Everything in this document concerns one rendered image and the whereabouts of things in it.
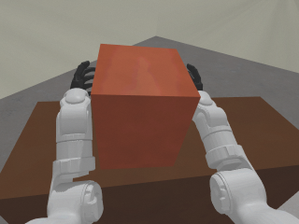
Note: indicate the robot right hand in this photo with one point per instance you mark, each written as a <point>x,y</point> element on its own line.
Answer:
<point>193,72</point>

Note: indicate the robot left forearm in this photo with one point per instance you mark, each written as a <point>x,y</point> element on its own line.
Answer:
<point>74,135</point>

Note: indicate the pedestal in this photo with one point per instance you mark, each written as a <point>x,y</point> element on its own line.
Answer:
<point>178,194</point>

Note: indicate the robot left hand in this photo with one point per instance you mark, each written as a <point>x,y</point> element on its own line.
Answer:
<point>79,79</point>

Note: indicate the left robot upper arm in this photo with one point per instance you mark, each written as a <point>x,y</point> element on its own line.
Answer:
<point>79,202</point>

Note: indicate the robot right forearm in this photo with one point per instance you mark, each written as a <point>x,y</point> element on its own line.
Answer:
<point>222,151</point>

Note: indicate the carton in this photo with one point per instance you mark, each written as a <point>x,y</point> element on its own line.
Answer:
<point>143,101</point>

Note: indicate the right robot upper arm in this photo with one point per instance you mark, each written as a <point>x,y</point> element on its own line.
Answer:
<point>239,194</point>

